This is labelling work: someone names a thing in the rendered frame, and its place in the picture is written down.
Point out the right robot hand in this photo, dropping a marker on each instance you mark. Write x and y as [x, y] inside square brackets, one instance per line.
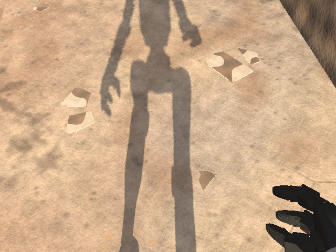
[320, 227]

